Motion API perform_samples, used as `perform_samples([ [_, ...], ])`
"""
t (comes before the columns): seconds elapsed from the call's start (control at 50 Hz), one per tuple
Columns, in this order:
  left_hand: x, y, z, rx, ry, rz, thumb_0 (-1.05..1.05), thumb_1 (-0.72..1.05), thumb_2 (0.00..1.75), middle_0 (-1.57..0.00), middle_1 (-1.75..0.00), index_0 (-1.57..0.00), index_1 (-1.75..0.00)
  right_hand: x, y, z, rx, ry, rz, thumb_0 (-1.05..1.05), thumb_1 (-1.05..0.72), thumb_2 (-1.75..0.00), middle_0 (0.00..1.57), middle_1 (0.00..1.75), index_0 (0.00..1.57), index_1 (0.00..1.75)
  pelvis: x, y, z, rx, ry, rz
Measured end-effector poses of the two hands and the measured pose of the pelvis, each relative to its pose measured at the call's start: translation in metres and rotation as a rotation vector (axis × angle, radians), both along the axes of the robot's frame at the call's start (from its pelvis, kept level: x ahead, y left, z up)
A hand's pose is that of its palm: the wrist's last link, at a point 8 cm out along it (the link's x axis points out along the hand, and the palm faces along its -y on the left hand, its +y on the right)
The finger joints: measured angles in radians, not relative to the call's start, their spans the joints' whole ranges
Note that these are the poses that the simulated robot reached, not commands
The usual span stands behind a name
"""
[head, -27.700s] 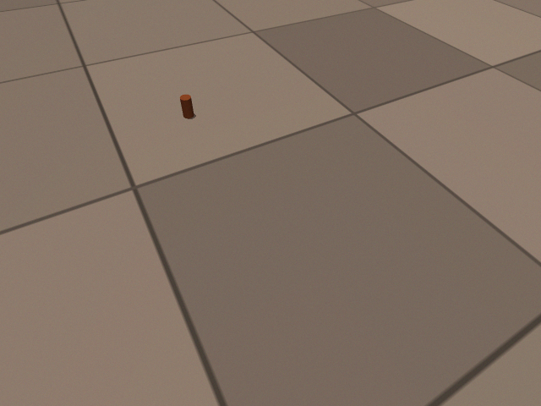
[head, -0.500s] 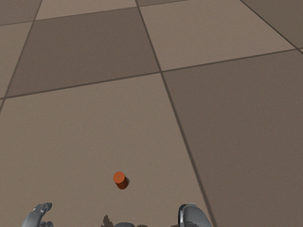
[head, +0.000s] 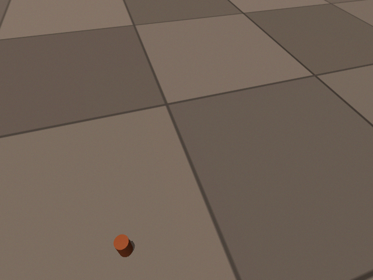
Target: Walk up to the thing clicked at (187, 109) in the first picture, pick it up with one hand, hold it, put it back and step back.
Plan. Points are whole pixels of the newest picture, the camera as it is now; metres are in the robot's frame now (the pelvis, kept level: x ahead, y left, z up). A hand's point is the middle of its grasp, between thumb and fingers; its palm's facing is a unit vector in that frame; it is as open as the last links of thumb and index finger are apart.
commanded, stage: walk up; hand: left
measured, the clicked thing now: (123, 246) +0.39 +0.26 -0.69
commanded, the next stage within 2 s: none
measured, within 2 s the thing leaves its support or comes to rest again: neither
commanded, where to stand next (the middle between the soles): +0.04 +0.02 m, yaw +0 degrees
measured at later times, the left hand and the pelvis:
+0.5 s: hand out of the picture +0.17 +0.31 -0.17, palm faces -0.09 -0.92 -0.38, open 7.4 cm; pelvis +0.06 +0.03 -0.01, yaw -3 degrees
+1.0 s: hand out of the picture +0.15 +0.27 -0.15, palm faces -0.09 -0.93 -0.35, open 7.4 cm; pelvis +0.05 +0.02 +0.00, yaw -4 degrees
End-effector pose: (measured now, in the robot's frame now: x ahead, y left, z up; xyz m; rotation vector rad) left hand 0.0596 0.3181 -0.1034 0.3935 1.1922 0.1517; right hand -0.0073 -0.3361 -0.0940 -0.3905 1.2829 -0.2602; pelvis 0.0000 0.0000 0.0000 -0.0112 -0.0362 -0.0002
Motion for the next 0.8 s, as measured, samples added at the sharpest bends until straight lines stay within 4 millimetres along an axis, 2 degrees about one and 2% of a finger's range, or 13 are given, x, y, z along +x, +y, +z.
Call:
perform_samples([
  [0.06,0.027,-0.014,0.003,0.007,-0.092,-0.004,0.01,0.90,0.90,-0.20,-0.30,-0.20,-0.30,0.027,-0.002,-0.013,0.025,-0.009,0.005,0.01,-0.90,-0.90,0.21,0.30,0.21,0.30,0.014,-0.008,-0.005,-0.018,-0.020,0.005],
  [0.14,0.043,-0.020,0.017,0.004,-0.128,0.007,0.01,0.90,0.90,-0.21,-0.30,-0.20,-0.30,0.073,0.009,-0.013,0.070,-0.083,0.032,0.01,-0.91,-0.90,0.20,0.30,0.20,0.30,0.033,-0.008,0.003,0.004,-0.027,-0.003],
  [0.22,0.052,-0.012,0.024,0.028,-0.101,-0.003,0.01,0.90,0.90,-0.21,-0.30,-0.21,-0.30,0.111,0.021,-0.011,0.091,-0.146,0.054,0.01,-0.91,-0.90,0.20,0.30,0.21,0.30,0.048,-0.001,0.007,0.001,-0.023,-0.017],
  [0.3,0.064,0.006,0.016,0.046,-0.062,-0.003,0.01,0.90,0.90,-0.21,-0.30,-0.21,-0.30,0.130,0.035,-0.017,0.090,-0.143,0.040,0.00,-0.91,-0.90,0.20,0.30,0.21,0.30,0.059,0.010,0.002,-0.002,-0.019,-0.027],
  [0.4,0.089,0.028,-0.012,0.033,-0.038,0.018,0.01,0.90,0.90,-0.21,-0.30,-0.20,-0.30,0.136,0.055,-0.026,0.051,-0.105,0.020,0.00,-0.91,-0.90,0.20,0.30,0.21,0.30,0.067,0.029,-0.013,0.023,-0.014,-0.037],
  [0.52,0.104,0.029,-0.026,0.005,0.001,-0.008,0.01,0.90,0.90,-0.20,-0.30,-0.20,-0.30,0.134,0.065,-0.016,0.033,-0.102,0.013,0.01,-0.90,-0.90,0.21,0.30,0.21,0.30,0.060,0.033,-0.011,-0.004,0.013,-0.056],
  [0.6,0.098,0.024,-0.031,-0.001,0.022,-0.018,0.01,0.90,0.90,-0.20,-0.30,-0.20,-0.30,0.132,0.055,-0.014,0.009,-0.121,0.015,0.01,-0.90,-0.90,0.21,0.30,0.21,0.30,0.055,0.030,-0.013,0.007,0.026,-0.076],
  [0.68,0.081,0.013,-0.030,0.011,0.042,-0.019,0.01,0.90,0.90,-0.20,-0.30,-0.20,-0.30,0.129,0.037,-0.021,0.000,-0.146,0.001,0.01,-0.90,-0.90,0.21,0.30,0.21,0.30,0.047,0.024,-0.018,-0.018,0.006,-0.084],
  [0.74,0.067,0.004,-0.021,0.005,0.046,-0.016,0.01,0.90,0.90,-0.20,-0.30,-0.20,-0.30,0.123,0.035,-0.021,0.015,-0.142,-0.025,0.01,-0.90,-0.90,0.21,0.30,0.21,0.30,0.047,0.020,-0.012,-0.010,-0.003,-0.082],
  [0.8,0.062,0.001,-0.016,0.004,0.054,-0.012,0.01,0.90,0.90,-0.20,-0.30,-0.20,-0.30,0.118,0.035,-0.022,0.035,-0.157,-0.039,0.01,-0.91,-0.90,0.21,0.30,0.21,0.30,0.049,0.020,-0.009,0.011,-0.013,-0.088],
])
